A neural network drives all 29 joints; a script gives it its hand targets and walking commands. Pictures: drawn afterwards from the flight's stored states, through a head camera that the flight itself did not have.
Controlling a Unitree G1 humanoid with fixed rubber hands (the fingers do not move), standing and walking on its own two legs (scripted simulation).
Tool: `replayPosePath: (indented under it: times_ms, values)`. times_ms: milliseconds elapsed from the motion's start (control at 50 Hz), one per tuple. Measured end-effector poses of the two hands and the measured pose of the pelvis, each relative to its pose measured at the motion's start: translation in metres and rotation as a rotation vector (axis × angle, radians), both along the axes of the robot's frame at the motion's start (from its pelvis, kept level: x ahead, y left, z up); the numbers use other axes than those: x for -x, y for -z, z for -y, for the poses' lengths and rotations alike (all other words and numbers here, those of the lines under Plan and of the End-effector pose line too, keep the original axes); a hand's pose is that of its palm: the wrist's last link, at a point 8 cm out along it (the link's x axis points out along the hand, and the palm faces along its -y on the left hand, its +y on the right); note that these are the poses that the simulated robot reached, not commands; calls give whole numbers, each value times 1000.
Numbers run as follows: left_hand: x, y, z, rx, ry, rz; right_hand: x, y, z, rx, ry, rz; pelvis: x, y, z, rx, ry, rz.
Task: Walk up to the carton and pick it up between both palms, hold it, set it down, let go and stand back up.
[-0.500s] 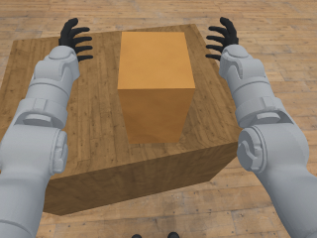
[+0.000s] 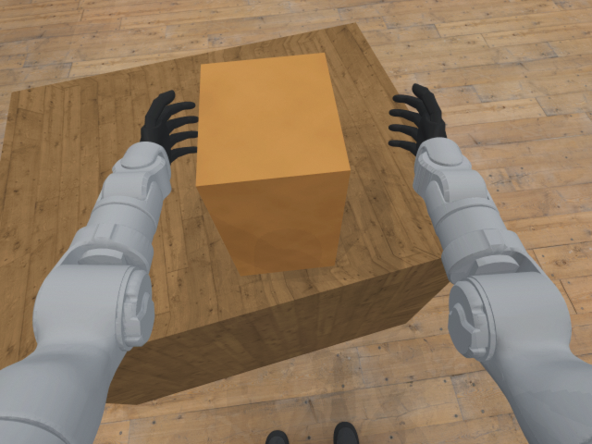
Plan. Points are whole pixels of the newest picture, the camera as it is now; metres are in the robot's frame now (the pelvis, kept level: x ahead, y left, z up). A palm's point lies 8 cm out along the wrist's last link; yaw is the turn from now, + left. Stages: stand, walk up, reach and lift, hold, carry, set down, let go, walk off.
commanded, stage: reach and lift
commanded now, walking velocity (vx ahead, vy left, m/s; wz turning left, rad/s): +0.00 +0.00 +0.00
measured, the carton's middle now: (277, 179) +0.48 +0.04 +0.00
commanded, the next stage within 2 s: none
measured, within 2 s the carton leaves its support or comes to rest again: neither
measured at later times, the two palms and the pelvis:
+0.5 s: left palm (174, 166) +0.48 +0.18 +0.04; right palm (371, 157) +0.47 -0.10 +0.04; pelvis +0.01 +0.00 -0.01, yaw +1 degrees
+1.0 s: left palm (181, 186) +0.44 +0.17 +0.04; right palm (362, 163) +0.46 -0.09 +0.05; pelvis +0.00 +0.00 -0.01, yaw +2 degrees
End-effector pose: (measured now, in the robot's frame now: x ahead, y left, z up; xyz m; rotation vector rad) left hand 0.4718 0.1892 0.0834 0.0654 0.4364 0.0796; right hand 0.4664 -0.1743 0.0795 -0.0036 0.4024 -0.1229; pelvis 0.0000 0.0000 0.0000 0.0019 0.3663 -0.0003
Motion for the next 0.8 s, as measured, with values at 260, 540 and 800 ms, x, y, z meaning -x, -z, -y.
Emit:
replayPosePath:
  times_ms: [260, 540, 800]
  values:
    - [4, 58, 14, 19, -19, 52, -4, 31, -34, 44, -82, 63, 1, 11, 8, -5, 13, -214]
    - [-3, 46, 7, 4, 5, 101, -6, 43, -72, 42, -101, 48, -10, 8, -8, 4, -25, -168]
    - [23, 55, 15, -51, -49, 126, 1, 62, -73, 9, -104, 127, -16, 9, -7, 23, -21, -145]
